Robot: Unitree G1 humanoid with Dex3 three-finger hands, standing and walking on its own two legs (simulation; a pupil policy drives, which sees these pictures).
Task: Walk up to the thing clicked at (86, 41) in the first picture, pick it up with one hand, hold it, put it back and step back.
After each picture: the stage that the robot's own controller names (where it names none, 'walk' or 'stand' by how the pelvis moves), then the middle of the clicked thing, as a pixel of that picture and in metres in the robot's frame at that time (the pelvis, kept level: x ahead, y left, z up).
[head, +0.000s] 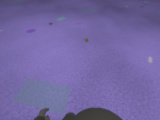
stand; (86, 39) +1.86 +0.04 -0.72
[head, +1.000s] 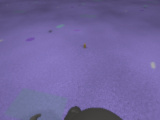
walk; (84, 46) +1.73 +0.20 -0.71
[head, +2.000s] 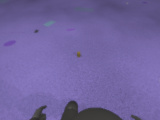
walk; (78, 54) +1.17 +0.23 -0.71
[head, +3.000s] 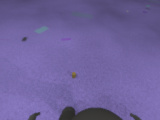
walk; (73, 75) +0.70 +0.17 -0.70
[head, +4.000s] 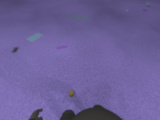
walk; (71, 93) +0.40 +0.16 -0.71
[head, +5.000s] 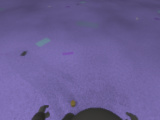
stand; (72, 103) +0.31 +0.15 -0.72
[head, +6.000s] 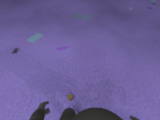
stand; (70, 97) +0.33 +0.19 -0.71
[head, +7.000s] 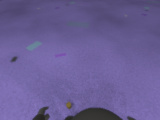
stand; (68, 105) +0.28 +0.21 -0.72
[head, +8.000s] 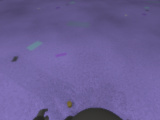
stand; (69, 104) +0.30 +0.21 -0.73
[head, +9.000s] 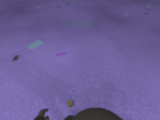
stand; (69, 103) +0.30 +0.21 -0.73
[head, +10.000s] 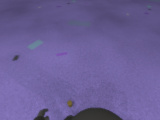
stand; (70, 103) +0.30 +0.20 -0.73
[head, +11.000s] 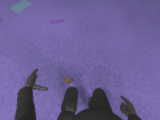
go down; (67, 80) +0.35 +0.18 -0.54
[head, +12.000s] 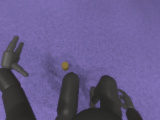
go down; (65, 66) +0.41 +0.20 -0.33
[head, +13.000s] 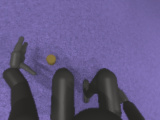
close in; (51, 60) +0.40 +0.22 -0.26
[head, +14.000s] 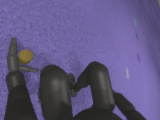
close; (25, 57) +0.40 +0.24 -0.23
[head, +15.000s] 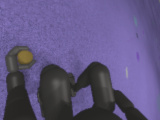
lift; (24, 58) +0.38 +0.25 -0.23
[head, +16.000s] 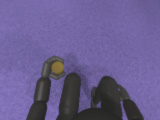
lift; (58, 69) +0.32 +0.22 -0.05
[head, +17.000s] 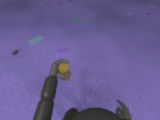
lift; (64, 72) +0.33 +0.17 +0.05
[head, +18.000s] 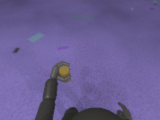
hold; (65, 74) +0.32 +0.17 +0.02
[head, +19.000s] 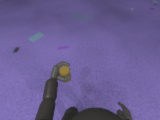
hold; (65, 74) +0.32 +0.17 +0.01
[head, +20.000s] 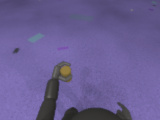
hold; (66, 74) +0.32 +0.16 +0.02
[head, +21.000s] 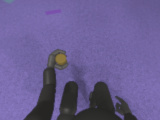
crouch; (62, 61) +0.40 +0.18 -0.06
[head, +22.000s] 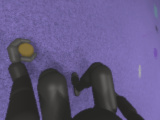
lower; (27, 52) +0.42 +0.24 -0.22
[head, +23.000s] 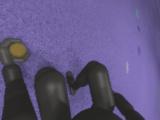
lower; (18, 52) +0.42 +0.26 -0.23
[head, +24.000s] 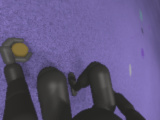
lower; (20, 52) +0.42 +0.26 -0.22
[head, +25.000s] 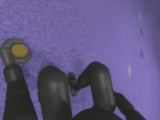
lower; (20, 52) +0.41 +0.27 -0.23
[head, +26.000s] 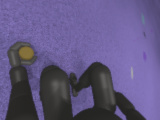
loosen; (26, 55) +0.40 +0.25 -0.22
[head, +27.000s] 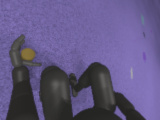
withdraw; (27, 56) +0.40 +0.25 -0.24
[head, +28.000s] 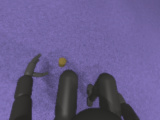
walk; (62, 62) +0.42 +0.20 -0.30
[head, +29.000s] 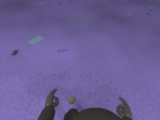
stand; (71, 100) +0.33 +0.16 -0.66
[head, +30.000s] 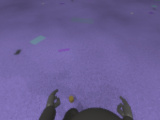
stand; (71, 99) +0.35 +0.17 -0.67
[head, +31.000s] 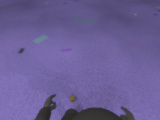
stand; (72, 98) +0.35 +0.17 -0.69
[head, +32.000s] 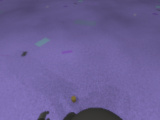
walk; (73, 99) +0.36 +0.17 -0.72
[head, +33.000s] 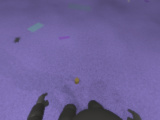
walk; (76, 81) +0.52 +0.09 -0.70
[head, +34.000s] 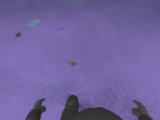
walk; (72, 63) +0.80 +0.26 -0.68
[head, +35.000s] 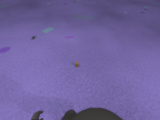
stand; (76, 64) +1.00 +0.20 -0.71
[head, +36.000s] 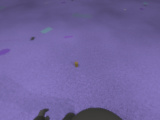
stand; (76, 64) +0.99 +0.21 -0.73
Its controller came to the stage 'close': yes
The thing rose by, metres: 0.72
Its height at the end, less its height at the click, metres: +0.00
